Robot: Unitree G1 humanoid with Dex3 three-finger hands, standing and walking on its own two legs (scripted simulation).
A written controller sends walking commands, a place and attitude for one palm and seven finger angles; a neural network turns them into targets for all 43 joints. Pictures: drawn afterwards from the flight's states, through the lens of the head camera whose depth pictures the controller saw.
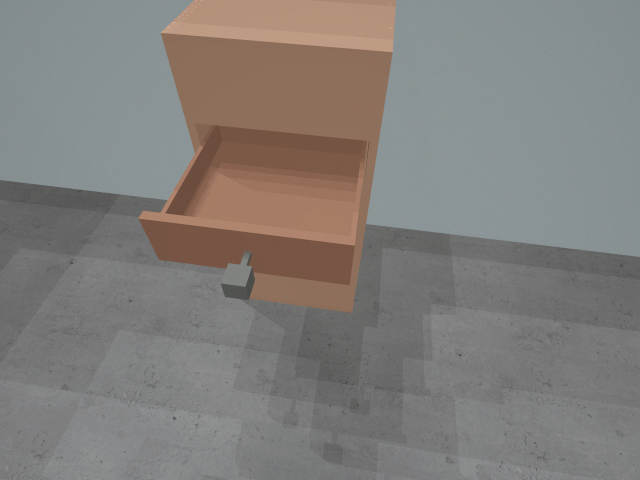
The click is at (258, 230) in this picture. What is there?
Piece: drawer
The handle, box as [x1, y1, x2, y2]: [221, 251, 254, 299]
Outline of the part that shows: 250,252 244,252 239,265 228,263 221,281 221,285 225,296 248,299 254,281 252,268 248,265 251,256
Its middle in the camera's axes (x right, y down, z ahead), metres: -0.14 +0.06 +0.69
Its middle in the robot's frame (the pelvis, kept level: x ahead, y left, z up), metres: +0.46 +0.17 -0.10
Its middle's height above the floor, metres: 0.68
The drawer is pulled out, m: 0.30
